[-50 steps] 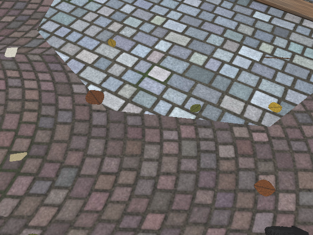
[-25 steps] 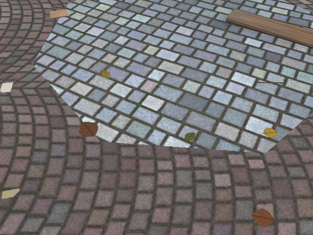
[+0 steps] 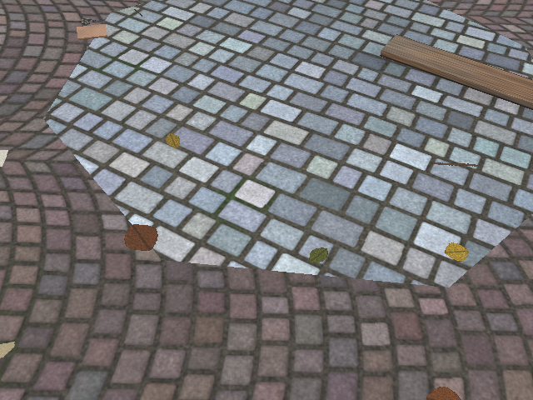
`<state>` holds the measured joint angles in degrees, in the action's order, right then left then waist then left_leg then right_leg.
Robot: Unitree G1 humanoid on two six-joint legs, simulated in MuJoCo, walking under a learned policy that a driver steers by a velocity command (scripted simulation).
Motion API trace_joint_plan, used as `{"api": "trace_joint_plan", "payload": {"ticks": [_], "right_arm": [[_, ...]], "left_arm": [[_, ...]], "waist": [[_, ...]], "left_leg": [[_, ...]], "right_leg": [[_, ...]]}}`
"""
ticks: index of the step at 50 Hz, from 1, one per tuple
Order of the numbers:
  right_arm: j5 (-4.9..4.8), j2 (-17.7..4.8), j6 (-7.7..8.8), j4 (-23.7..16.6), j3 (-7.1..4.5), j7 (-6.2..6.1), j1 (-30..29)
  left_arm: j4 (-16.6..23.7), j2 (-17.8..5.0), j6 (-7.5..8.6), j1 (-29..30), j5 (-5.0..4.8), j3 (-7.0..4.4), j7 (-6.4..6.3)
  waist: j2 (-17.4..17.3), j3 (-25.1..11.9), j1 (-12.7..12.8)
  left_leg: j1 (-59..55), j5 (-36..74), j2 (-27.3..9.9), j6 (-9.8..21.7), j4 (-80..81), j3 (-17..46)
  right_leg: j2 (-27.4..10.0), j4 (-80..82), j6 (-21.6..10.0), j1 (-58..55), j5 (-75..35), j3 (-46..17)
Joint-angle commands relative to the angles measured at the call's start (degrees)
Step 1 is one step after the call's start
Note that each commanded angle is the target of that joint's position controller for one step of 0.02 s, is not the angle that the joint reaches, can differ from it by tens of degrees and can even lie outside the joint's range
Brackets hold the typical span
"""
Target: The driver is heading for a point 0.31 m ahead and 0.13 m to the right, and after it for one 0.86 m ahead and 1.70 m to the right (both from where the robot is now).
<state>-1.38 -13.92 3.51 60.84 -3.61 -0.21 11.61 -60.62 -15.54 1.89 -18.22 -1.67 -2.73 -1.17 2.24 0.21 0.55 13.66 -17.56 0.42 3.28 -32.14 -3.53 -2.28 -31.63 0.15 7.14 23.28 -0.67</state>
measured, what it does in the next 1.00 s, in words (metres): walks ahead, turning right: right foot, then left foot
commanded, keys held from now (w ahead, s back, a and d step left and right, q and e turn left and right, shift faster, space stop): w+e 1.00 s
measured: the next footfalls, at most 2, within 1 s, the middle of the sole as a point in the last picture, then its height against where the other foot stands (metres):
right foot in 0.48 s outside the picture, level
left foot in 0.96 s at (293, 336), level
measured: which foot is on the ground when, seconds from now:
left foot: down 0.00-0.48, up 0.50-0.94, down 0.96-1.00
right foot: down 0.00-0.00, up 0.02-0.46, down 0.48-0.96, up 0.98-1.00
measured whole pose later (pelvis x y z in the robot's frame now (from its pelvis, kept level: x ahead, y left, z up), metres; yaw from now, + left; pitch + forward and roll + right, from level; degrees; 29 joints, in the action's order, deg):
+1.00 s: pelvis +0.52 -0.10 -0.01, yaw -32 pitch +3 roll +1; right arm 0.4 -14.8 8.1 43.0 -2.4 0.5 1.3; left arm -47.8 -16.6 2.3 -21.4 -1.6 -4.4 -0.9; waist 1.3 0.7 4.3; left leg 26.5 -6.0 2.0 0.8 -29.4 1.0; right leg 5.7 -47.7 -3.1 10.6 29.3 -12.0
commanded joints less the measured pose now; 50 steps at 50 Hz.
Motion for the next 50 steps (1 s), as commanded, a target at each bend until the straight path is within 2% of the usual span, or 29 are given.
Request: {"api": "trace_joint_plan", "payload": {"ticks": [1,2,3,5,6,8,11,17,20,22,23,24,25,26,27,28,29,30,31,34,36,39,43,45,46,47,48,49,50], "right_arm": [[0.62,-14.7,1.61,3.9,-3.59,0.43,20.6],[1.48,-9.6,2.64,3.1,-1.84,0.44,16.7],[1.29,-6.2,3.31,1.5,-0.82,0.35,12.3],[1.01,-4.7,3.65,0.1,0.02,0.61,7.7],[1.50,-3.1,3.39,0.1,0.61,0.56,8.0],[2.28,-3.6,3.15,0.5,0.76,0.07,10.2],[2.68,-5.7,2.79,0.2,0.69,-0.92,10.2],[1.60,-7.5,1.92,0.2,0.46,-1.87,13.9],[1.29,-9.7,1.02,-0.9,-0.20,-2.22,12.5],[1.57,-11.4,-0.02,-2.6,-0.84,-2.67,10.3],[1.42,-11.6,-0.09,-3.6,-0.85,-2.58,8.6],[2.43,-8.9,0.70,-5.1,0.00,-2.04,9.5],[1.68,-0.9,3.09,-8.5,2.23,-0.59,14.1],[-0.54,-6.8,5.73,-10.4,0.78,0.36,5.3],[-1.96,-8.7,6.69,-12.3,0.25,0.51,1.7],[-1.14,-8.5,6.79,-11.7,0.05,-0.12,1.9],[0.08,-8.9,5.98,-11.0,-0.73,-0.77,2.4],[0.53,-8.8,5.01,-11.3,-0.95,-0.75,4.5],[1.09,-8.3,4.23,-11.9,-1.10,-0.81,4.8],[2.62,-6.8,3.01,-15.2,-0.89,-1.31,-1.7],[2.67,-5.9,2.96,-17.2,-0.52,-1.40,-7.4],[1.86,-4.6,3.39,-19.3,0.21,-0.70,-13.5],[0.98,-7.2,4.18,-21.5,-0.21,0.48,-16.8],[0.79,-8.8,4.91,-21.7,-0.69,0.96,-15.4],[0.76,-9.5,5.26,-20.9,-1.05,0.95,-12.1],[1.26,-11.3,5.59,-19.5,-1.95,0.64,-5.7],[2.22,-14.5,5.68,-18.5,-2.82,0.15,3.8],[2.57,-18.6,4.65,-16.4,-4.05,0.15,9.6],[1.32,-13.0,4.18,-17.2,-2.90,0.47,8.6]], "left_arm": [[8.8,-2.0,2.39,11.0,-0.15,0.22,0.06],[8.3,-5.0,2.99,10.4,-1.46,-0.72,0.06],[7.5,-5.2,3.37,8.6,-2.36,-0.93,0.57],[6.5,-4.9,3.52,8.1,-1.59,-1.51,0.86],[6.3,-4.6,3.18,8.0,-1.07,-1.79,1.23],[6.4,-2.1,2.30,8.0,-0.71,-1.57,2.14],[9.9,-0.2,1.62,13.9,-0.48,-0.90,2.54],[16.3,0.9,1.44,24.3,0.03,0.39,4.47],[17.9,-1.2,1.42,22.8,0.02,-0.65,5.53],[16.2,-5.4,0.93,12.4,-0.17,-2.84,5.74],[13.9,-8.7,0.56,3.1,-0.19,-4.79,5.08],[12.5,-12.7,-0.35,-3.7,-0.17,-6.10,3.50],[14.5,-16.1,0.34,-1.5,0.55,-6.06,3.33],[13.6,-10.9,1.00,-2.3,0.97,-4.82,3.13],[13.9,-8.1,2.03,1.1,1.06,-4.09,3.02],[15.1,-6.4,2.87,6.1,0.81,-3.49,3.42],[16.0,-4.6,3.20,9.5,0.87,-2.85,3.57],[16.7,-4.9,3.31,10.8,1.52,-2.71,3.36],[16.8,-5.2,3.32,10.7,1.22,-2.71,3.15],[16.6,-7.7,3.29,7.2,0.94,-3.23,1.72],[16.3,-8.8,2.98,4.2,0.85,-3.56,1.00],[15.8,-8.9,2.38,0.9,0.40,-3.67,0.65],[14.9,-8.0,1.65,-2.3,-0.07,-3.50,0.31],[15.3,-8.5,1.19,-2.2,0.31,-3.72,-0.09],[15.7,-8.3,0.99,-1.6,0.46,-3.67,-0.19],[16.5,-6.8,1.02,-0.8,0.70,-3.08,-0.06],[17.8,-3.6,1.28,-0.4,1.50,-1.83,0.30],[19.2,0.1,1.91,-9.1,-0.21,-0.67,0.60],[18.2,-6.0,1.92,-9.1,-1.14,-1.49,0.34]], "waist": [[-21.3,-1.0,-10.0],[-12.3,1.6,-7.5],[-9.6,4.4,-5.1],[-7.6,6.1,-2.9],[-7.7,5.2,-2.6],[-7.7,4.2,-2.7],[-5.5,6.6,-3.1],[-5.0,9.1,-4.7],[-7.6,5.4,-1.0],[-10.0,-1.6,5.2],[-8.8,-6.2,10.3],[0.9,-11.1,10.8],[11.9,-18.7,3.8],[5.0,-16.5,7.6],[2.9,-8.2,5.8],[-4.2,-4.0,2.1],[-5.9,-1.7,-0.1],[-3.1,-1.7,-2.2],[-2.9,-1.0,-2.9],[-1.7,1.0,-1.8],[-0.7,1.7,0.3],[1.3,1.3,3.2],[2.5,0.0,3.9],[3.9,-0.6,2.5],[5.0,-1.5,0.6],[4.7,-5.4,-2.7],[0.0,-13.9,-6.7],[-19.7,-22.0,-3.4],[-16.6,-19.3,-4.3]], "left_leg": [[-27.0,-9.7,-21.8,11.9,22.2,39.2],[-24.3,-11.1,-23.7,12.6,21.8,39.9],[-22.4,-9.5,-21.7,10.0,21.7,32.6],[-20.1,2.2,-17.8,5.2,22.6,20.1],[-18.9,8.9,-15.3,3.3,22.4,14.0],[-17.6,19.1,-14.0,3.3,22.4,7.9],[-14.5,23.5,-13.7,3.9,24.8,2.8],[-15.1,29.9,-14.6,3.3,24.9,-5.8],[-20.0,56.3,-16.2,2.3,15.9,-8.7],[-19.5,69.9,-16.6,1.6,0.5,-9.1],[-12.7,64.4,-14.7,0.2,-12.3,-9.3],[2.7,30.7,-9.8,-1.9,-32.1,-9.0],[24.6,-15.0,3.4,-4.3,-52.1,1.1],[31.3,-12.7,0.7,-2.3,-55.0,10.9],[33.8,-6.9,-2.4,-0.6,-51.1,10.1],[29.7,-2.8,-5.1,-0.7,-45.1,9.9],[25.1,-0.4,-6.9,-1.1,-40.2,9.4],[21.1,0.3,-7.8,-2.0,-38.3,10.0],[19.4,0.1,-8.3,-3.1,-35.3,9.5],[19.9,6.8,-7.5,-6.2,-24.1,6.9],[19.9,15.1,-5.8,-6.9,-13.9,6.5],[15.7,23.9,-2.5,-6.6,-1.7,5.8],[15.2,21.6,-1.3,-5.6,4.5,8.2],[12.8,16.0,-0.9,-4.2,5.9,8.5],[8.5,14.4,-0.6,-3.0,7.3,7.7],[-1.3,14.5,-1.7,-0.9,8.6,7.8],[-16.9,11.3,-10.9,3.0,6.6,15.9],[-37.2,-0.5,-24.3,12.8,10.7,42.2],[-36.0,-12.9,-25.4,12.0,14.0,48.7]], "right_leg": [[6.0,-24.6,-1.4,34.6,8.1,0.4],[3.2,-35.0,-2.5,38.5,9.1,-7.2],[0.9,-37.3,-4.2,40.3,2.9,-9.2],[-1.8,-33.6,-5.3,39.9,-7.1,-8.8],[-2.7,-31.8,-5.2,37.5,-10.3,-7.8],[-2.7,-30.4,-3.9,35.7,-13.5,-5.5],[-2.5,-22.5,-2.0,37.2,-18.4,-3.5],[-1.2,-7.1,-3.8,32.2,-23.8,4.4],[2.5,-5.6,-7.0,25.4,-18.5,8.1],[6.2,-6.2,-9.9,12.3,-14.6,9.3],[7.1,-2.2,-12.2,-1.8,-16.7,6.9],[-2.7,0.1,-15.6,-17.6,-11.3,-9.8],[-17.8,11.1,-28.7,-32.0,-1.3,-47.6],[-16.4,17.6,-25.6,-29.9,1.6,-47.3],[-14.4,18.1,-22.3,-22.1,-2.1,-37.5],[-11.4,18.7,-19.8,-12.0,-9.5,-30.2],[-8.2,19.3,-17.3,-4.6,-15.1,-23.8],[-7.5,19.9,-17.8,0.4,-18.8,-21.7],[-6.7,20.4,-17.9,3.7,-21.1,-20.3],[-4.3,21.5,-17.3,10.1,-24.2,-15.5],[-2.4,20.8,-15.5,10.8,-23.3,-13.9],[-1.1,19.4,-12.8,10.7,-19.1,-13.7],[-3.8,13.4,-11.9,2.7,-16.8,-19.8],[-5.4,9.6,-11.3,-0.6,-19.1,-23.1],[-5.0,7.2,-10.7,-0.8,-21.6,-23.7],[-2.3,0.7,-9.0,0.9,-25.2,-22.1],[1.3,-14.6,-6.9,7.9,-19.9,-17.3],[9.5,-33.1,-2.7,29.0,7.6,-9.5],[4.4,-41.5,-2.3,36.8,9.8,-10.5]]}}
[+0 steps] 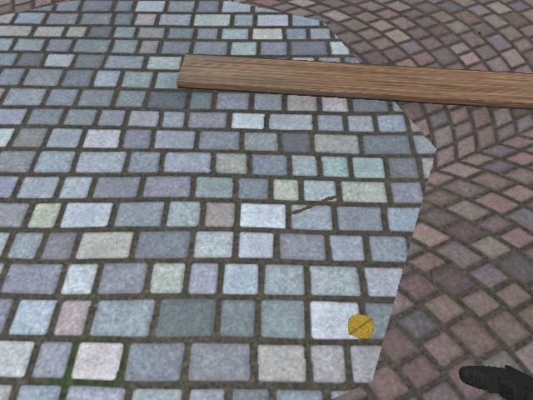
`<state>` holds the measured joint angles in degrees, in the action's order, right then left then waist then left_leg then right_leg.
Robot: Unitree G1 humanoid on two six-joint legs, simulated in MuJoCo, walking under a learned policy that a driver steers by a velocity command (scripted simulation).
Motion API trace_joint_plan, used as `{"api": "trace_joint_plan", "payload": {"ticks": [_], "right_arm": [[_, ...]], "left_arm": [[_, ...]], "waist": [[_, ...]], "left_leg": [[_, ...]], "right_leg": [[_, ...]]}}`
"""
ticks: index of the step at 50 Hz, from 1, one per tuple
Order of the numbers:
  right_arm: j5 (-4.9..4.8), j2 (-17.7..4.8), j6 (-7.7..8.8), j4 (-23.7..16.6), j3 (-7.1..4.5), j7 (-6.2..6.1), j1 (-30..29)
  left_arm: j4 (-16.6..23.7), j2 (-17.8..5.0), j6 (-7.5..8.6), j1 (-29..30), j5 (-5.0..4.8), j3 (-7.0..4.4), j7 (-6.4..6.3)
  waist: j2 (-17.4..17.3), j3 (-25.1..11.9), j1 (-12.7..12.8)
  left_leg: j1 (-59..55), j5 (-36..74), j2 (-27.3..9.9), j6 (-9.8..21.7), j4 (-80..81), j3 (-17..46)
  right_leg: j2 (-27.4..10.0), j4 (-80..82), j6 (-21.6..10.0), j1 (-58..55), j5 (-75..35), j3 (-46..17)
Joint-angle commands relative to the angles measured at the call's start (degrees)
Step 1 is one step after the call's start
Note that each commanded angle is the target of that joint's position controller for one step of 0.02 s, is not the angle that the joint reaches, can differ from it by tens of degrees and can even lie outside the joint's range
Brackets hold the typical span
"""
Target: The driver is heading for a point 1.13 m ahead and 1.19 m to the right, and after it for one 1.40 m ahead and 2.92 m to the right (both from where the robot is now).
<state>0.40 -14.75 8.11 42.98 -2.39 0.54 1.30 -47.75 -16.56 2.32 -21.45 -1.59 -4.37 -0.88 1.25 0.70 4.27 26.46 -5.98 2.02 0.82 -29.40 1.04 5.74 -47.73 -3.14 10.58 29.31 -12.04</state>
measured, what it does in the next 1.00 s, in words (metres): walks ahead, turning right: right foot, then left foot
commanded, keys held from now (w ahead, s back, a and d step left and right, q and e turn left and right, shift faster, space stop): w+e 0.94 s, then w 0.06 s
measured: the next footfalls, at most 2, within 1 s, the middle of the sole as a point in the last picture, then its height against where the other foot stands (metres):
right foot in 0.48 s outside the picture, level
left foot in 0.96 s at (345, 307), level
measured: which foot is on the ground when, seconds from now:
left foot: down 0.00-0.48, up 0.50-0.94, down 0.96-1.00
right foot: up 0.00-0.46, down 0.48-0.96, up 0.98-1.00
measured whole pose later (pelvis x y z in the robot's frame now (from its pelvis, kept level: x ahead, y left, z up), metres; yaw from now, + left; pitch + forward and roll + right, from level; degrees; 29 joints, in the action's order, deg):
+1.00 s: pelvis +0.54 -0.14 +0.00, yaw -36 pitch +3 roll +1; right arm 0.6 -15.9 7.1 39.3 -2.6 1.5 3.3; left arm -41.5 -17.4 1.6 -21.8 -1.6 -4.4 -1.1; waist 1.0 0.1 3.6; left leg 26.6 -7.5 2.3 1.2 -31.5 0.7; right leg 5.2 -49.0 -2.5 11.1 30.1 -12.3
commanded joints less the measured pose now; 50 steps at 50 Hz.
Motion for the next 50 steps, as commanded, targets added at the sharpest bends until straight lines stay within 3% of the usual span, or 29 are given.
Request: {"api": "trace_joint_plan", "payload": {"ticks": [1,2,3,4,7,11,14,17,19,21,22,23,24,25,26,27,28,29,30,32,34,39,41,44,46,47,48,49,50], "right_arm": [[-0.68,-8.2,-0.82,-0.5,-3.06,-0.49,15.8],[-0.21,-7.4,-1.28,-0.9,-2.62,-0.56,12.7],[0.11,-6.3,-1.55,-0.5,-2.27,-0.53,10.9],[0.68,-5.7,-1.53,-0.2,-1.95,-0.58,10.3],[-0.10,-6.2,-1.01,1.1,-2.44,-0.36,10.4],[-0.20,-8.9,-1.13,2.1,-3.41,-0.53,11.1],[-0.45,-10.0,-1.73,2.6,-3.60,-0.83,11.9],[-1.09,-11.5,-2.54,3.6,-3.95,-0.97,14.7],[-1.67,-12.5,-3.29,4.1,-4.29,-0.99,15.6],[-2.07,-14.3,-4.07,4.0,-4.80,-1.31,15.4],[-2.21,-15.2,-4.54,3.8,-5.03,-1.53,15.2],[-2.35,-14.7,-4.88,3.5,-4.77,-1.80,14.4],[-0.99,-12.3,-4.62,2.5,-3.71,-1.97,15.2],[1.13,-3.8,-3.05,-1.2,-0.96,-1.08,20.2],[-1.02,-8.6,-0.76,-1.9,-1.52,-0.18,14.4],[-2.97,-10.9,0.20,-3.6,-2.16,0.22,9.3],[-2.24,-10.2,0.64,-3.5,-1.81,-0.06,8.9],[-0.70,-10.3,0.55,-2.8,-2.07,-0.47,9.3],[-0.19,-10.8,-0.14,-2.5,-2.45,-0.47,10.6],[0.26,-9.6,-1.51,-2.7,-2.40,-0.40,11.5],[0.77,-8.0,-2.26,-3.6,-1.90,-0.58,9.2],[0.16,-5.3,-1.94,-6.5,-0.60,0.20,-2.0],[-0.54,-6.2,-1.60,-7.5,-0.83,0.64,-4.3],[-0.80,-8.4,-1.03,-8.0,-1.80,1.09,-4.0],[-0.84,-9.3,-0.56,-7.0,-2.64,0.94,0.9],[-0.30,-10.8,-0.28,-6.0,-3.49,0.56,6.2],[0.73,-13.8,-0.10,-5.3,-4.26,0.15,14.8],[1.33,-18.1,-0.85,-2.7,-5.45,0.47,20.3],[-0.49,-12.9,-1.05,-2.9,-4.45,0.95,20.4]], "left_arm": [[6.0,-8.8,1.16,0.2,-0.96,-0.92,-0.03],[6.8,-8.4,0.87,3.5,-0.32,-1.05,-0.25],[7.6,-7.5,0.88,5.4,0.38,-1.20,-0.15],[8.1,-6.2,0.64,5.1,0.27,-1.27,0.22],[9.6,-2.9,-0.39,5.6,-0.28,-0.71,0.69],[12.1,-2.2,-0.54,9.4,0.17,-0.31,1.28],[13.8,-1.4,0.02,14.8,0.19,0.19,2.44],[16.0,-1.3,0.06,19.9,0.10,0.42,3.47],[17.4,-2.1,-0.04,21.6,0.06,0.16,4.06],[17.8,-4.0,-0.33,19.5,0.37,-0.83,4.28],[17.0,-5.8,-0.54,14.9,0.43,-1.84,4.20],[14.6,-8.4,-0.73,5.7,0.27,-3.49,3.75],[12.1,-12.8,-1.34,-4.1,0.15,-5.39,2.51],[12.8,-19.3,-0.81,-1.6,-0.19,-5.84,2.18],[14.4,-14.6,0.05,-4.0,0.23,-4.43,2.43],[13.4,-11.5,0.85,-2.1,0.67,-3.41,2.66],[13.5,-10.0,1.22,1.4,0.40,-2.85,2.63],[14.2,-8.4,1.23,5.5,0.60,-2.29,2.52],[15.1,-7.2,1.29,8.0,1.30,-1.77,2.34],[15.1,-7.4,1.56,9.0,1.29,-1.78,1.91],[14.2,-8.5,1.69,7.7,1.07,-2.05,1.11],[11.8,-9.6,0.92,3.1,0.35,-2.40,-0.05],[10.7,-9.8,0.73,1.0,0.07,-2.50,-0.07],[9.9,-9.0,0.24,0.1,-0.08,-2.35,-0.30],[10.1,-8.4,-0.21,1.3,0.10,-2.27,-0.35],[10.5,-6.5,-0.19,1.6,0.34,-1.58,-0.23],[11.4,-3.0,0.03,1.3,1.31,-0.19,-0.06],[12.3,0.1,0.62,-7.6,-0.40,0.78,-0.06],[10.4,-5.5,0.82,-7.8,-0.97,0.06,-0.26]], "waist": [[-9.4,-11.5,-9.5],[-5.2,-6.5,-8.6],[-4.7,-2.7,-7.5],[-6.0,-1.5,-6.1],[-7.0,-0.1,-5.2],[-5.2,0.2,-5.5],[-4.7,1.4,-7.4],[-4.4,3.0,-8.9],[-4.8,3.5,-8.6],[-6.6,1.1,-6.1],[-7.3,-1.8,-3.2],[-6.1,-6.4,2.0],[-0.7,-11.7,6.0],[14.5,-16.5,-2.1],[8.2,-23.0,2.8],[5.4,-14.4,3.0],[1.1,-9.4,0.3],[-0.6,-6.2,-2.3],[0.5,-5.0,-4.5],[0.9,-4.2,-5.9],[0.5,-2.7,-5.7],[2.5,-0.6,-1.2],[3.2,-0.3,-0.3],[4.6,-0.6,-1.1],[6.3,-1.7,-3.9],[5.7,-5.2,-6.6],[0.0,-13.3,-9.9],[-19.8,-20.0,-6.3],[-15.3,-17.0,-7.7]], "left_leg": [[-41.6,-23.2,-24.3,11.4,12.2,34.7],[-33.9,-15.2,-21.7,9.6,13.2,26.8],[-27.9,-8.5,-19.4,9.2,14.6,21.4],[-23.9,-5.3,-17.8,8.7,16.3,17.0],[-20.3,0.8,-16.8,9.8,19.9,9.2],[-21.8,9.1,-16.9,10.2,21.3,1.2],[-22.3,10.7,-15.6,8.6,21.1,-4.8],[-25.9,11.5,-16.9,7.6,20.3,-7.4],[-29.4,16.6,-18.2,6.7,18.0,-8.8],[-31.5,34.6,-18.4,5.6,11.0,-11.0],[-31.3,43.1,-17.9,5.0,3.6,-12.1],[-27.0,44.3,-16.2,3.4,-8.0,-13.8],[-12.6,27.4,-14.0,0.9,-25.5,-13.8],[13.1,-27.0,-2.3,-2.1,-45.3,-8.5],[19.3,-28.5,-1.8,-1.3,-51.3,4.0],[23.6,-22.4,-4.3,-0.3,-50.2,3.9],[21.1,-17.2,-6.6,0.1,-44.9,3.7],[16.9,-14.5,-8.3,-0.5,-40.1,3.7],[12.7,-12.6,-9.4,-0.9,-37.6,4.1],[9.6,-11.2,-9.3,-2.5,-33.7,3.1],[9.3,-6.9,-8.4,-4.2,-28.0,2.1],[4.0,10.8,-3.8,-4.8,-6.7,1.2],[2.5,11.7,-2.8,-4.4,-3.2,2.1],[1.1,6.2,-2.4,-2.6,0.6,3.8],[-5.1,2.3,-1.9,-0.6,2.9,2.6],[-14.2,2.5,-3.3,1.3,3.9,2.9],[-28.4,1.0,-12.8,5.1,2.6,11.5],[-46.3,-11.5,-24.9,15.2,8.4,39.2],[-45.3,-25.2,-25.7,15.1,12.0,46.1]], "right_leg": [[-5.7,-27.6,1.3,35.7,-1.6,1.7],[-7.7,-26.8,1.9,34.1,-6.0,3.8],[-9.3,-24.1,2.1,33.0,-8.9,3.9],[-10.9,-22.5,2.0,30.4,-10.6,4.2],[-12.6,-18.0,2.6,29.7,-12.2,6.1],[-13.2,-8.0,3.3,31.6,-21.6,7.0],[-12.2,2.0,2.5,28.9,-29.9,9.9],[-11.1,7.9,1.4,28.1,-30.2,12.4],[-10.2,10.4,-0.1,27.7,-26.3,13.8],[-6.7,11.4,-2.4,21.8,-20.3,16.9],[-4.4,12.1,-3.9,15.3,-18.1,18.3],[-1.9,15.9,-6.0,2.3,-21.6,18.8],[-7.0,16.5,-9.1,-16.1,-22.3,9.0],[-21.8,21.7,-19.4,-33.2,-13.6,-24.2],[-25.0,29.5,-21.1,-35.3,-6.7,-35.7],[-23.3,30.6,-18.2,-29.7,-11.2,-27.2],[-20.7,30.6,-16.1,-20.8,-16.6,-20.1],[-18.5,31.1,-14.6,-12.6,-22.6,-14.9],[-17.0,32.4,-14.1,-7.0,-27.4,-11.9],[-15.8,34.1,-14.7,-1.2,-32.8,-9.2],[-14.2,34.8,-14.5,2.6,-35.6,-5.7],[-10.2,33.4,-10.2,5.7,-27.7,-2.3],[-11.3,31.9,-9.6,4.1,-25.0,-5.0],[-13.4,26.8,-8.5,-1.3,-23.2,-10.4],[-12.8,22.5,-7.1,-2.1,-25.5,-12.1],[-10.0,16.1,-5.3,-0.4,-27.9,-10.3],[-6.7,0.7,-3.1,5.6,-21.5,-5.3],[1.3,-18.3,1.2,26.1,3.2,1.9],[-2.8,-26.0,2.0,33.5,3.6,0.0]]}}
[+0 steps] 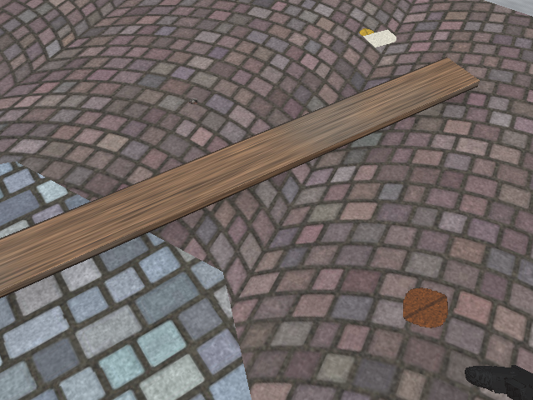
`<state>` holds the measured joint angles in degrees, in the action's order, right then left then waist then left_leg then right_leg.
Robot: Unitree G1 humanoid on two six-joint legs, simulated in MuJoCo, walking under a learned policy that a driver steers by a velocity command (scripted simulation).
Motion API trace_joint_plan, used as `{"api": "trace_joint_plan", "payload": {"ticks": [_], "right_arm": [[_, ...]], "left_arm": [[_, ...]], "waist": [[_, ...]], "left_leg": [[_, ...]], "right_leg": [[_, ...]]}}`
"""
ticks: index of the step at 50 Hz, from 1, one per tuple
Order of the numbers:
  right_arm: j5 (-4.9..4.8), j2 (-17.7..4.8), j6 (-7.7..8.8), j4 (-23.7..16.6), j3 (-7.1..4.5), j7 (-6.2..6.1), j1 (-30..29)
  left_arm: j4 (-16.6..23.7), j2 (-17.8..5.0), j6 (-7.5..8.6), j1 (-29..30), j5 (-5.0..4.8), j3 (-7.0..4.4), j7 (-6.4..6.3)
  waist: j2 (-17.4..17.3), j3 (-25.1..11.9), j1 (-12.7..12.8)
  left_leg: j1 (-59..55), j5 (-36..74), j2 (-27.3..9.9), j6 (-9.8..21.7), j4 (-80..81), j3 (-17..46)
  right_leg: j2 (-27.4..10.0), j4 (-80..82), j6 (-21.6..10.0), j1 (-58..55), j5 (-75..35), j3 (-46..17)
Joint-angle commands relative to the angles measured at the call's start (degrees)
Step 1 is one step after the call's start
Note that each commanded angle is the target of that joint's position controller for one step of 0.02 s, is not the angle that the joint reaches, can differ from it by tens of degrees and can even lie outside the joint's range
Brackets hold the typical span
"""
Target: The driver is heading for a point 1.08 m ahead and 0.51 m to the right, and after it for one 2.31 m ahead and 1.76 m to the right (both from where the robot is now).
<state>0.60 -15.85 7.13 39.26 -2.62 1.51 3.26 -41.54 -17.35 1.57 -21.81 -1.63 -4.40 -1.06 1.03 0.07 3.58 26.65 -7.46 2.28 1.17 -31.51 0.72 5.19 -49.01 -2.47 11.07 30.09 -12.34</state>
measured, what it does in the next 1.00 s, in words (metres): walks ahead, turning right: right foot, then left foot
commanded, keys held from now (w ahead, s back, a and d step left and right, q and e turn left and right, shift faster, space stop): w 0.44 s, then w+e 0.56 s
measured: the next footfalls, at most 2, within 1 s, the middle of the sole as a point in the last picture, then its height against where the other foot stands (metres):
right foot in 0.44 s outside the picture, level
left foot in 0.90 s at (287, 331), level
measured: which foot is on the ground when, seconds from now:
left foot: down 0.00-0.46, up 0.48-0.88, down 0.90-1.00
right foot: up 0.00-0.42, down 0.44-0.90, up 0.92-1.00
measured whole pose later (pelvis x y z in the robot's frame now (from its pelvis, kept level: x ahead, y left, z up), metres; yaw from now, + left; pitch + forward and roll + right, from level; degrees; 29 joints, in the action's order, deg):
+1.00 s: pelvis +0.52 -0.05 +0.01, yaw -18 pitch +2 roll +1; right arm 0.3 -15.6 5.8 40.0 -2.2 1.2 5.4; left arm -43.7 -17.1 1.9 -22.2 -1.8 -3.7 -0.9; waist 1.2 0.7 3.0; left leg 22.2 -10.2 0.8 0.9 -30.4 -0.8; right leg 2.3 -61.2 -1.5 18.7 27.0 -7.0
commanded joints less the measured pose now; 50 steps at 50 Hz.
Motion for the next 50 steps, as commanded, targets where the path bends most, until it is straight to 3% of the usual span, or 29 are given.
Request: {"api": "trace_joint_plan", "payload": {"ticks": [1,2,3,4,6,9,12,15,18,20,21,22,23,24,25,26,27,28,31,36,39,42,44,45,46,47,48,49,50], "right_arm": [[-0.90,-8.1,-0.42,0.5,-3.23,-0.20,16.1],[-0.27,-7.2,-0.86,0.2,-2.70,-0.25,13.3],[0.05,-6.2,-1.12,0.6,-2.33,-0.29,11.6],[0.46,-5.4,-1.03,0.8,-1.89,-0.44,10.9],[-0.12,-5.0,-0.69,1.7,-1.79,-0.43,11.1],[-0.96,-8.0,-0.61,3.1,-2.53,-0.62,12.2],[-1.42,-9.6,-1.28,4.1,-2.81,-0.81,13.2],[-1.99,-10.6,-1.90,5.6,-2.86,-0.76,16.3],[-2.46,-11.5,-2.75,7.0,-3.02,-0.85,18.0],[-2.65,-12.2,-3.38,7.3,-3.11,-1.14,17.1],[-2.55,-11.1,-3.51,7.4,-2.66,-1.27,17.5],[-1.52,-8.6,-3.32,6.4,-1.50,-1.42,17.0],[-0.39,-3.0,-2.19,4.0,0.43,-1.32,21.3],[-1.03,-6.2,-0.97,4.3,-0.22,-1.19,19.6],[-2.33,-9.7,-0.17,2.8,-1.23,-0.81,15.5],[-2.24,-9.2,0.10,2.2,-1.04,-0.80,12.3],[-1.14,-8.8,0.08,2.0,-1.09,-0.92,11.2],[-0.41,-8.5,-0.32,2.0,-1.35,-0.98,11.5],[0.03,-6.2,-1.48,1.7,-0.93,-0.88,11.6],[-0.09,-3.9,-1.37,-1.5,0.20,-0.54,-0.1],[-0.95,-5.1,-0.97,-3.0,-0.03,-0.03,-4.6],[-1.08,-7.2,-0.47,-3.6,-0.90,0.19,-4.8],[-0.99,-8.2,-0.18,-2.3,-1.78,-0.10,0.4],[-0.35,-10.0,0.04,-1.4,-2.63,-0.56,6.1],[0.16,-13.6,-0.10,-0.5,-3.57,-1.08,15.4],[0.28,-16.6,-1.09,1.3,-4.47,-0.66,18.1],[-0.57,-10.9,-1.31,0.2,-3.22,-0.46,16.2],[-0.77,-8.0,-1.49,0.0,-2.48,-0.67,14.0],[-0.25,-6.9,-1.57,-0.2,-2.05,-0.62,11.2]], "left_arm": [[4.5,-7.6,1.40,-0.8,-0.64,-0.70,0.00],[5.4,-7.3,1.32,3.5,0.15,-0.64,-0.11],[6.3,-6.6,1.60,6.5,0.90,-0.67,0.02],[6.5,-5.5,1.70,6.7,0.81,-0.62,0.36],[6.1,-3.2,1.59,5.6,0.58,-0.09,0.79],[7.4,-1.2,1.80,9.7,1.38,1.02,1.12],[8.0,-0.3,2.51,14.7,1.16,1.75,1.85],[9.0,-1.0,2.84,19.5,0.63,1.67,2.46],[10.3,-2.2,3.08,22.1,0.37,1.28,3.04],[9.3,-3.8,3.19,17.9,0.68,0.35,3.04],[7.1,-6.0,3.06,11.3,1.07,-0.93,2.67],[5.1,-9.3,2.83,1.6,1.54,-2.23,2.05],[4.2,-16.0,2.30,-3.7,2.04,-3.53,1.69],[3.7,-12.1,2.21,-5.1,0.88,-2.53,1.97],[4.1,-9.7,2.44,-1.1,0.74,-1.47,2.17],[4.6,-7.9,2.51,2.2,1.04,-0.93,2.24],[4.9,-6.5,2.51,5.1,1.35,-0.53,2.41],[5.3,-5.3,2.65,7.0,1.78,-0.14,2.45],[4.9,-6.0,2.99,8.0,1.33,-0.62,1.96],[2.6,-8.9,2.67,3.9,0.66,-1.82,0.54],[1.1,-9.5,2.33,0.4,0.04,-2.09,0.30],[0.5,-9.3,1.74,-0.5,0.07,-2.17,0.04],[0.5,-8.0,1.08,-0.2,0.35,-1.84,0.00],[0.9,-5.6,1.07,-0.1,0.66,-1.00,0.13],[2.3,-1.9,1.22,-0.6,1.86,0.31,0.15],[4.1,-0.4,1.98,-7.4,-0.22,0.85,0.18],[2.5,-6.3,1.88,-5.4,-0.99,-0.40,-0.03],[3.1,-8.5,1.50,0.0,-0.72,-1.09,0.06],[3.2,-7.6,1.13,2.0,-0.26,-1.08,-0.01]], "waist": [[-9.3,-8.7,-8.6],[-5.2,-4.6,-7.9],[-4.5,-1.1,-7.0],[-5.7,-0.2,-5.5],[-7.4,-0.6,-4.2],[-6.1,0.2,-4.7],[-5.7,0.7,-6.3],[-6.0,1.4,-8.1],[-6.5,2.3,-7.8],[-6.5,0.4,-4.2],[-5.2,-3.8,-1.0],[-2.2,-10.8,3.3],[12.5,-17.7,2.0],[12.9,-20.1,3.2],[9.7,-11.6,2.4],[6.2,-7.3,1.2],[3.3,-3.7,-0.6],[3.5,-2.5,-2.6],[3.7,-1.6,-4.8],[2.5,1.4,-1.6],[2.5,1.5,-0.2],[3.8,1.1,-1.0],[4.6,-0.8,-3.9],[3.5,-5.1,-6.6],[-4.7,-13.7,-9.9],[-23.2,-18.5,-6.2],[-14.4,-12.7,-7.5],[-9.4,-6.6,-8.2],[-5.8,-3.7,-6.9]], "left_leg": [[-38.9,-23.4,-23.2,12.2,14.9,37.4],[-31.9,-16.9,-20.6,10.8,15.4,29.9],[-26.1,-10.1,-18.4,10.7,16.5,24.9],[-22.5,-5.4,-16.6,10.3,17.7,20.9],[-20.2,0.0,-15.2,10.9,19.6,16.5],[-19.2,6.2,-15.8,12.4,22.1,12.3],[-18.1,7.6,-14.2,10.9,22.9,6.9],[-19.2,7.5,-14.5,9.8,22.2,5.2],[-23.0,8.5,-16.8,8.6,20.2,5.9],[-23.7,17.5,-16.4,7.0,14.6,4.3],[-22.2,24.7,-13.8,5.6,6.2,1.6],[-14.0,18.6,-11.1,3.3,-7.9,-1.1],[8.0,-8.1,-2.4,-1.1,-30.3,-4.2],[16.5,-24.8,-1.6,-1.2,-39.2,3.1],[21.3,-21.5,-4.8,-0.4,-41.6,3.6],[20.4,-16.5,-6.9,-0.1,-39.7,2.7],[18.1,-13.2,-8.1,-0.5,-35.7,2.5],[14.3,-10.9,-9.2,-0.9,-32.5,3.1],[9.5,-7.7,-8.6,-2.9,-25.8,2.2],[4.7,8.7,-5.5,-4.3,-5.7,2.0],[1.5,11.4,-3.9,-4.0,-0.5,3.1],[-1.5,7.0,-3.6,-2.5,2.9,4.1],[-9.6,3.5,-3.1,-0.5,5.7,2.4],[-19.6,2.7,-6.0,1.5,5.9,4.2],[-34.3,1.5,-16.8,4.8,4.9,14.6],[-46.8,-14.2,-27.1,12.7,12.1,40.6],[-42.8,-23.7,-25.9,11.6,14.7,40.9],[-36.7,-20.6,-23.8,9.4,15.1,31.4],[-30.6,-13.1,-21.3,8.6,16.1,24.8]], "right_leg": [[-4.1,-26.6,1.6,34.8,-2.6,1.0],[-5.8,-25.6,1.7,33.4,-6.3,3.2],[-7.1,-22.3,1.6,32.5,-8.8,3.5],[-8.5,-19.7,1.4,29.7,-10.4,3.9],[-9.4,-14.8,1.5,27.0,-10.8,5.8],[-10.7,-5.0,2.3,27.4,-15.2,8.2],[-10.2,6.3,2.5,23.7,-24.5,10.1],[-8.7,13.1,2.5,20.4,-29.0,11.5],[-7.9,17.2,0.7,19.1,-26.2,11.8],[-6.1,21.0,-1.2,11.1,-25.2,13.5],[-4.8,22.3,-2.7,1.0,-25.0,14.5],[-11.1,20.7,-5.7,-13.8,-25.3,7.8],[-25.2,24.1,-14.7,-32.5,-18.9,-17.8],[-26.7,30.9,-17.3,-33.3,-11.3,-30.2],[-24.6,31.8,-15.2,-27.2,-10.2,-23.6],[-21.8,32.4,-13.9,-20.3,-13.8,-16.9],[-19.7,33.9,-13.1,-13.3,-19.2,-12.9],[-18.0,35.4,-12.6,-8.4,-23.6,-10.1],[-16.1,38.4,-13.7,-1.3,-29.2,-5.9],[-12.9,38.6,-11.1,3.6,-27.6,-0.8],[-14.0,36.4,-10.1,2.5,-24.1,-3.3],[-15.2,31.8,-8.6,-1.1,-22.1,-7.4],[-13.4,26.3,-6.8,-0.8,-23.6,-8.0],[-10.0,18.1,-5.0,2.1,-24.3,-5.9],[-5.6,0.5,-2.5,10.2,-12.7,-0.4],[-0.9,-16.0,0.1,28.8,5.3,4.7],[-4.9,-22.9,0.9,34.4,2.1,2.1],[-6.6,-23.9,1.2,35.5,-3.1,3.3],[-8.4,-23.0,1.6,33.2,-7.2,4.4]]}}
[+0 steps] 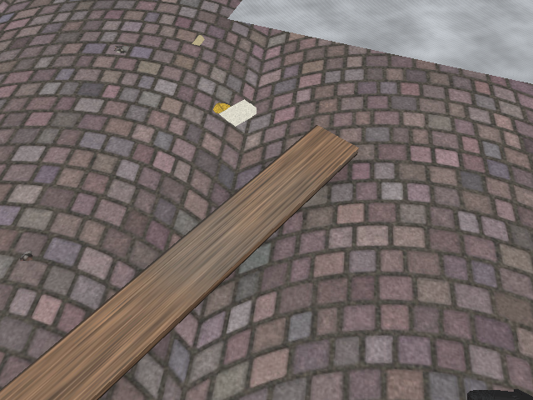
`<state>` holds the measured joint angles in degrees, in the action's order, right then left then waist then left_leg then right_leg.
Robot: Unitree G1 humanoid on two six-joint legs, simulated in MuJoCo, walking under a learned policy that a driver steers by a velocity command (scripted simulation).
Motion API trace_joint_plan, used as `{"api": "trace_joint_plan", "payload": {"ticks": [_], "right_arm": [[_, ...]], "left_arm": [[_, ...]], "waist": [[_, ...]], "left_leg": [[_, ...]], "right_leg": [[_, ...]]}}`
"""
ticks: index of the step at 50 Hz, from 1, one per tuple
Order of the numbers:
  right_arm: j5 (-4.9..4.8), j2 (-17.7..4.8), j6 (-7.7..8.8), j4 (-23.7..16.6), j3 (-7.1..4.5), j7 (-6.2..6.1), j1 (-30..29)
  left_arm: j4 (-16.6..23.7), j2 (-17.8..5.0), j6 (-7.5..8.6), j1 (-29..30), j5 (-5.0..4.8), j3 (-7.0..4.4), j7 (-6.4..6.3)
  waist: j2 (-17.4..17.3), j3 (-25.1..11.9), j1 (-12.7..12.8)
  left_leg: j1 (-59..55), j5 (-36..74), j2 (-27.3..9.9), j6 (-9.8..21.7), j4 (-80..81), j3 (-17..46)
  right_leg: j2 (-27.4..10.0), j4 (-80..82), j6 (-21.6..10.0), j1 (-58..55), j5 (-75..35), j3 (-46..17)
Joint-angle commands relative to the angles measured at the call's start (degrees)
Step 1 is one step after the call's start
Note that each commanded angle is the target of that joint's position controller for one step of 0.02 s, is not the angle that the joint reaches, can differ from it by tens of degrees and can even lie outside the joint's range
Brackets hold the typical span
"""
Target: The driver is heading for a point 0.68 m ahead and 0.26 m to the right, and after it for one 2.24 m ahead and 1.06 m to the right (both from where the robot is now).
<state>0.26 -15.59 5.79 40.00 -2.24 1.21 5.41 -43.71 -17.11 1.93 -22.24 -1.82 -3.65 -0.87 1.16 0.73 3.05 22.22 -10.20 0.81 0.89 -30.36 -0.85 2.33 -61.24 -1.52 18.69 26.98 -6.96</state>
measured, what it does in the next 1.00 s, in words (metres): walks ahead, turning right: right foot, then left foot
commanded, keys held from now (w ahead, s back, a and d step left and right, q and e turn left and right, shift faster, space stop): w+e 0.92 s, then w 0.08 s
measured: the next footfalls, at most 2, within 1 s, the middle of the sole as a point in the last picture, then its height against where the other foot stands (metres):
right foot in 0.40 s outside the picture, level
left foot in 0.92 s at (340, 323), level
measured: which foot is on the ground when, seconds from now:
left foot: down 0.00-0.40, up 0.42-0.90, down 0.92-1.00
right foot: up 0.00-0.38, down 0.40-0.92, up 0.94-1.00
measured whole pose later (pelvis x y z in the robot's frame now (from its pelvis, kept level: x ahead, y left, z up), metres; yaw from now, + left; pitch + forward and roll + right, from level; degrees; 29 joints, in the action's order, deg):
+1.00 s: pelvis +0.53 -0.16 +0.00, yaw -35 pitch +2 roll +2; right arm 0.2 -15.8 6.5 39.9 -3.0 1.5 4.9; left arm -42.9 -17.1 1.3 -21.4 -1.8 -3.5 -1.2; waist 1.4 1.1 2.7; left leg 23.6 -9.1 2.7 1.2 -30.7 -0.4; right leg 4.9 -61.8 -1.8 15.2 27.3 -10.1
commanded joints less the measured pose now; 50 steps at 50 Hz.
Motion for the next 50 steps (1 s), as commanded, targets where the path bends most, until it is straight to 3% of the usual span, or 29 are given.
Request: {"api": "trace_joint_plan", "payload": {"ticks": [1,3,6,12,16,18,19,20,21,22,23,24,25,26,27,30,33,36,41,44,45,46,47,48,49,50], "right_arm": [[0.34,-5.9,-0.34,-0.4,-2.15,-0.36,7.3],[0.57,-5.4,0.12,0.3,-2.19,-0.57,6.1],[0.12,-7.3,0.72,1.8,-3.07,-0.77,6.8],[-0.38,-10.2,-0.22,3.7,-3.96,-1.36,8.5],[-1.68,-12.4,-1.39,5.2,-4.76,-1.40,10.7],[-2.28,-14.2,-2.12,5.2,-5.33,-1.63,10.4],[-2.57,-14.8,-2.60,5.1,-5.50,-1.77,10.0],[-2.52,-13.7,-2.87,4.9,-5.02,-2.00,9.8],[-0.31,-10.0,-2.66,3.7,-3.51,-2.07,11.5],[1.18,-3.2,-1.09,0.0,-1.15,-1.36,15.4],[-1.16,-8.9,0.66,-0.2,-2.12,-0.76,8.4],[-2.76,-10.7,1.62,-1.7,-2.59,-0.47,4.5],[-1.86,-9.8,2.08,-1.2,-2.32,-0.87,4.5],[-0.38,-10.0,2.04,-0.5,-2.60,-1.25,5.0],[-0.03,-10.1,1.46,-0.3,-2.83,-1.16,6.1],[0.66,-8.3,-0.18,-0.2,-2.62,-1.15,5.9],[0.80,-6.5,-0.55,-2.1,-1.98,-1.20,-0.5],[0.29,-5.2,-0.09,-3.6,-1.37,-0.54,-6.6],[-0.51,-6.8,1.01,-5.5,-1.80,0.70,-11.1],[-0.59,-8.4,1.68,-4.6,-2.77,0.56,-5.9],[-0.20,-9.8,1.95,-3.3,-3.64,0.13,-0.1],[0.78,-12.5,2.12,-2.5,-4.46,-0.36,8.4],[1.28,-16.4,1.31,-0.5,-5.57,-0.34,15.4],[-0.49,-12.3,1.02,0.0,-4.70,0.19,16.0],[-0.71,-8.6,0.74,-0.3,-3.73,0.05,13.6],[-0.08,-7.6,0.28,-0.6,-3.22,-0.04,10.6]], "left_arm": [[5.9,-7.0,0.56,4.0,0.38,-1.94,-0.05],[6.3,-4.7,-0.17,4.1,0.04,-1.72,0.45],[8.2,-2.7,-0.78,7.3,0.48,-1.20,0.67],[10.8,-1.4,-0.06,16.1,0.57,-0.29,2.73],[13.4,-2.5,-0.36,20.7,0.47,-0.59,3.84],[13.7,-4.5,-0.69,18.6,0.87,-1.61,3.96],[12.6,-6.2,-0.89,13.6,0.96,-2.69,3.84],[9.7,-9.2,-1.19,3.8,0.74,-4.53,3.27],[7.7,-14.3,-1.81,-5.1,0.26,-6.35,2.02],[9.1,-19.6,-0.97,-1.5,-0.06,-6.32,2.07],[10.4,-14.0,0.14,-2.3,0.21,-4.76,2.57],[9.7,-11.4,1.07,-0.4,0.72,-3.79,2.76],[9.8,-10.0,1.45,2.8,0.70,-3.28,2.73],[10.3,-8.6,1.45,6.4,0.95,-2.80,2.57],[11.2,-7.6,1.49,8.5,1.65,-2.34,2.31],[10.5,-7.8,1.95,8.6,1.45,-2.36,1.46],[8.7,-8.9,1.81,5.6,1.18,-2.64,0.37],[7.2,-9.1,1.39,3.2,0.82,-2.72,-0.15],[4.6,-8.7,0.62,-0.4,0.24,-2.74,-0.51],[4.3,-8.6,-0.14,0.7,0.41,-2.91,-0.71],[4.7,-7.1,-0.18,1.6,0.51,-2.38,-0.54],[5.9,-4.2,-0.01,2.2,1.28,-1.22,-0.22],[6.3,-0.7,0.44,-6.1,-0.15,-0.16,-0.27],[5.5,-4.7,0.80,-7.0,-0.42,-0.37,-0.44],[5.4,-8.1,0.75,-1.5,-0.41,-1.32,-0.39],[6.2,-8.3,0.67,3.0,0.18,-1.34,-0.47]], "waist": [[-6.0,-1.8,-5.3],[-8.3,-0.5,-3.8],[-6.3,0.6,-3.8],[-4.7,2.3,-6.5],[-4.8,3.9,-6.9],[-6.2,1.5,-4.5],[-6.3,-1.7,-1.2],[-4.8,-6.6,3.9],[3.8,-11.9,6.5],[16.3,-17.9,-1.0],[7.7,-19.6,3.9],[5.5,-11.5,3.5],[1.1,-7.6,0.9],[0.3,-5.1,-1.5],[1.8,-4.5,-3.3],[1.4,-3.1,-4.3],[1.5,-0.8,-2.4],[2.7,0.4,0.1],[3.5,0.9,1.3],[6.3,-0.4,-1.6],[5.8,-3.8,-4.7],[2.1,-11.9,-8.5],[-15.2,-21.1,-6.4],[-16.7,-19.5,-6.7],[-10.2,-11.2,-8.1],[-5.6,-5.7,-7.5]], "left_leg": [[-21.9,-4.8,-17.9,8.8,16.2,21.6],[-16.9,1.2,-16.0,8.7,19.1,14.5],[-16.3,8.6,-16.6,10.1,21.5,8.3],[-18.4,13.7,-15.3,8.3,22.2,-3.5],[-23.9,17.4,-17.5,6.6,19.9,-6.7],[-26.2,34.6,-17.5,5.4,12.8,-8.9],[-25.6,42.9,-16.6,4.6,4.6,-10.5],[-20.3,43.7,-14.4,2.8,-7.8,-12.3],[-4.9,20.5,-11.5,0.0,-26.9,-12.6],[17.5,-24.8,0.1,-2.8,-44.3,-4.0],[23.3,-23.3,-1.4,-1.7,-48.7,5.7],[26.7,-17.2,-3.4,-0.5,-46.8,5.1],[23.7,-12.4,-5.8,-0.1,-42.0,5.2],[19.7,-9.3,-7.3,-0.6,-37.4,5.4],[16.1,-7.2,-8.3,-1.0,-35.4,5.9],[13.5,-3.4,-7.4,-3.4,-29.5,4.5],[14.8,6.5,-5.7,-5.1,-18.2,4.2],[11.0,14.9,-3.0,-5.2,-6.5,4.1],[8.5,13.7,-1.1,-3.2,1.8,5.8],[1.3,6.6,-0.3,-0.7,3.8,4.8],[-7.9,7.8,-0.9,1.1,5.9,4.2],[-23.5,6.7,-8.8,4.8,3.5,11.1],[-45.1,-4.7,-21.9,14.2,6.4,35.7],[-44.7,-17.6,-24.7,14.5,11.5,47.1],[-37.4,-19.8,-22.2,12.3,13.4,39.8],[-29.6,-14.2,-19.8,10.9,14.2,32.2]], "right_leg": [[-7.0,-8.2,0.9,24.5,-6.7,-0.9],[-8.8,-5.7,1.2,20.8,-9.2,0.3],[-9.5,-0.6,2.0,22.7,-13.1,1.0],[-8.5,17.5,1.2,19.1,-27.2,5.4],[-7.2,23.6,-1.3,17.6,-23.3,8.0],[-3.9,24.8,-3.6,11.8,-17.4,11.0],[-1.4,26.2,-5.2,4.4,-16.2,12.7],[1.3,29.1,-7.3,-9.7,-19.1,13.2],[-6.7,30.0,-11.0,-27.2,-19.5,-0.5],[-19.3,38.5,-21.4,-40.6,-4.5,-34.1],[-20.8,44.8,-20.4,-40.2,0.1,-38.6],[-19.4,45.4,-18.0,-34.3,-4.9,-30.9],[-16.9,45.1,-16.3,-26.4,-11.2,-24.7],[-14.7,45.4,-15.0,-19.5,-17.4,-19.7],[-13.3,46.7,-14.7,-15.1,-21.3,-17.2],[-11.4,48.8,-15.5,-8.7,-29.0,-12.8],[-9.1,48.9,-13.9,-6.9,-29.5,-9.6],[-7.2,48.1,-11.6,-5.5,-24.9,-8.6],[-9.6,42.4,-10.4,-11.3,-22.4,-14.9],[-10.0,37.0,-9.0,-13.4,-28.0,-18.1],[-7.3,31.3,-7.4,-12.1,-32.1,-16.5],[-4.2,17.1,-5.3,-5.4,-27.3,-12.8],[4.5,-2.8,-0.4,15.4,-1.6,-4.7],[1.4,-11.5,0.3,23.5,6.2,-5.4],[-0.9,-14.0,0.8,25.6,1.2,-5.4],[-2.7,-13.3,1.0,24.3,-2.6,-2.7]]}}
